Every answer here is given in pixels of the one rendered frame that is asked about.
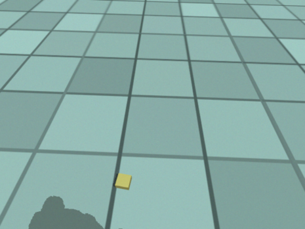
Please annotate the small box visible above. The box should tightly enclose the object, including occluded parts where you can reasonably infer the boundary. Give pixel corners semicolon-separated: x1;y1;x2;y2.
115;173;132;190

